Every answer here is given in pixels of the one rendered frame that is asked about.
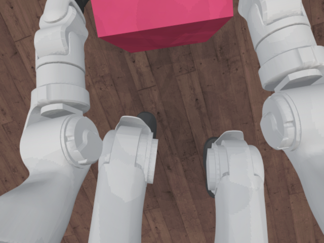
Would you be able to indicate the right robot forearm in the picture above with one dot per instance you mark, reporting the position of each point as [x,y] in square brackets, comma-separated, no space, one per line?
[282,38]

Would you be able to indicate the robot right upper arm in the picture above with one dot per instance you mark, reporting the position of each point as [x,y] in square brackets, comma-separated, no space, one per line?
[293,121]

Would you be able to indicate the right robot shin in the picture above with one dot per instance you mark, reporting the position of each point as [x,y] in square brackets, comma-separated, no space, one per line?
[257,161]

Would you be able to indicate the carton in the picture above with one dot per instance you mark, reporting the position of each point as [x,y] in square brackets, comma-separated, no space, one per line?
[142,25]

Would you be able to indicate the right robot thigh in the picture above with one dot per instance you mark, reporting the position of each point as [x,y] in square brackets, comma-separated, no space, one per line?
[239,194]

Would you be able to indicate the robot left hand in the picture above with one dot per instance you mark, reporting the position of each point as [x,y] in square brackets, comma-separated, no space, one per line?
[81,4]

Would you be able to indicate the left robot forearm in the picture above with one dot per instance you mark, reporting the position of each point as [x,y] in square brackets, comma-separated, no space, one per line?
[59,63]

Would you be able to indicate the robot left upper arm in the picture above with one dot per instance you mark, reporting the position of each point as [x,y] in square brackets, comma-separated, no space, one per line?
[58,153]

